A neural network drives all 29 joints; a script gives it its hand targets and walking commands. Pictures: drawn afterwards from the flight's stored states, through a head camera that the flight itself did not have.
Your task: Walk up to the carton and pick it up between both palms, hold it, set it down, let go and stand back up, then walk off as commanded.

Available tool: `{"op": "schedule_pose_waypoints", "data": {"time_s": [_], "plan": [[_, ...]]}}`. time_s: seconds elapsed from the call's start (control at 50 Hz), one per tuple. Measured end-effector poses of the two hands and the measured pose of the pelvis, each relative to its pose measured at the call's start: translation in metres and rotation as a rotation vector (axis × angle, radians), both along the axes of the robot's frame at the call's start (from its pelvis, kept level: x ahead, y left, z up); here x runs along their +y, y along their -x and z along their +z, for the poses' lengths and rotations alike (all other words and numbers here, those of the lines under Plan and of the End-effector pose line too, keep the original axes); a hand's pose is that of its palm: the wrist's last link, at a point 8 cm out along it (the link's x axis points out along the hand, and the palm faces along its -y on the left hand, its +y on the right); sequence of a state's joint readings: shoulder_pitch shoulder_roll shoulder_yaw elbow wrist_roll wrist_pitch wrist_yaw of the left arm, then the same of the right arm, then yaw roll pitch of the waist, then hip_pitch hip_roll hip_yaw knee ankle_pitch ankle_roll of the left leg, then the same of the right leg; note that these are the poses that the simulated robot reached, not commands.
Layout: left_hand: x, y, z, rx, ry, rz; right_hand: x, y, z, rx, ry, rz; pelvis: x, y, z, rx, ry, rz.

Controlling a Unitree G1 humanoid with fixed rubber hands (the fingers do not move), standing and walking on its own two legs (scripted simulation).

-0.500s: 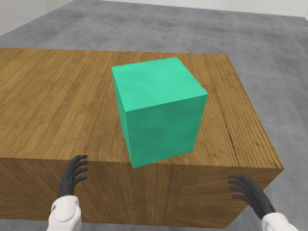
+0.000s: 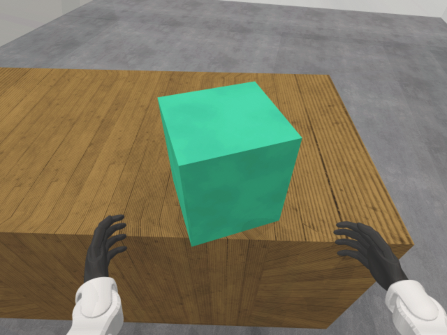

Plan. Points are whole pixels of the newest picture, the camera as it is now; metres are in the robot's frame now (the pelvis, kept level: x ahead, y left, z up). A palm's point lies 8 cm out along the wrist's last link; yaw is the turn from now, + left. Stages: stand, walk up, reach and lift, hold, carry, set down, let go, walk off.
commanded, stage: reach and lift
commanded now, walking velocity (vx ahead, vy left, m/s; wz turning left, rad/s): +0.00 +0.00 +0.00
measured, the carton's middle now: (223, 163) +0.45 +0.02 +0.06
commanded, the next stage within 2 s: none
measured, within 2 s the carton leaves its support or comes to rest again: neither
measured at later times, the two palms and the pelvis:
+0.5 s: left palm (100, 229) +0.25 +0.20 +0.12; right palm (366, 207) +0.32 -0.23 +0.09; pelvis +0.00 +0.00 +0.00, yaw +0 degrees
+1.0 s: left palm (90, 188) +0.29 +0.21 +0.17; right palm (344, 150) +0.40 -0.19 +0.15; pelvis -0.01 +0.01 +0.00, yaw +0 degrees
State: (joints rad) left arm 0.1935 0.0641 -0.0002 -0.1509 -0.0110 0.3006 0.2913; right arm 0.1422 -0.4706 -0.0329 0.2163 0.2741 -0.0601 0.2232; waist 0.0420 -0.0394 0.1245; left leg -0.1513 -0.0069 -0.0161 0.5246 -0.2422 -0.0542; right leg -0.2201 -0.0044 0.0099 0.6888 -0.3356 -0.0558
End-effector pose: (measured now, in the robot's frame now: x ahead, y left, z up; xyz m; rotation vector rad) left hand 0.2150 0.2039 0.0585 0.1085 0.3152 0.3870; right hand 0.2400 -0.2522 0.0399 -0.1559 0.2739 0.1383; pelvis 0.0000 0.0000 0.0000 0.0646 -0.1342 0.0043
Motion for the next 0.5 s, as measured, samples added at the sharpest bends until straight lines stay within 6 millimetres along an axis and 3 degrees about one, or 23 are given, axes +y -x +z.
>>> {"op": "schedule_pose_waypoints", "data": {"time_s": [0.22, 0.5], "plan": [[0.0, -0.011, 0.019, 0.022, 0.009, 0.018, 0.012, -0.04, 0.023, -0.032, -0.014, -0.007, 0.001, -0.005, 0.002, 0.013, 0.001, 0.001], [-0.006, -0.036, 0.058, 0.008, 0.01, -0.019, 0.021, -0.085, 0.054, -0.049, -0.039, -0.052, 0.004, -0.001, 0.004, 0.02, 0.01, -0.002]]}}
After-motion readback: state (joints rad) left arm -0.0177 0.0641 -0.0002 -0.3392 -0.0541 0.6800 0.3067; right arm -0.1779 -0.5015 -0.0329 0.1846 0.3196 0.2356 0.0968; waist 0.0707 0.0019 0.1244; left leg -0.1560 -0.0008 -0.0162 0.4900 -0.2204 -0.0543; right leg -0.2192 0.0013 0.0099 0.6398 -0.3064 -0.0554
